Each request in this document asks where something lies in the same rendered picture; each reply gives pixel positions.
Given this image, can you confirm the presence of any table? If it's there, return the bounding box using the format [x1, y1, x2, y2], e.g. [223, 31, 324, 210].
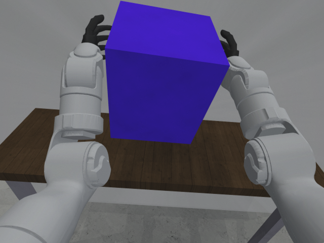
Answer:
[0, 108, 324, 243]

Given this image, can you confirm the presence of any robot right upper arm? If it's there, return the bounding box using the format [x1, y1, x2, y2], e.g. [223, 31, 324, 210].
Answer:
[244, 133, 324, 243]

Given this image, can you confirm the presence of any right robot forearm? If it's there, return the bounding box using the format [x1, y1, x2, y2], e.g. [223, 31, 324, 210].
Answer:
[221, 56, 316, 174]

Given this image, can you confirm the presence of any carton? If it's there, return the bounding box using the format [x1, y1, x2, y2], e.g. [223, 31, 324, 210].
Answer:
[105, 1, 230, 144]

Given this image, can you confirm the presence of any robot left upper arm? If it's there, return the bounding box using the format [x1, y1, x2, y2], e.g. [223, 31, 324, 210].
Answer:
[0, 141, 111, 243]

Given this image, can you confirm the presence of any robot right hand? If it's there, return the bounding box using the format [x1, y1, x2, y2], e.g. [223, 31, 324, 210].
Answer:
[220, 30, 239, 58]

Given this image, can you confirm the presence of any left robot forearm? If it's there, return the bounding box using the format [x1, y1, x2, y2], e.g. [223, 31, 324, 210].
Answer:
[44, 43, 104, 179]

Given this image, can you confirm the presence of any robot left hand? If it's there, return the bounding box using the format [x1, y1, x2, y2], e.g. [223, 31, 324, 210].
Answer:
[82, 15, 112, 60]

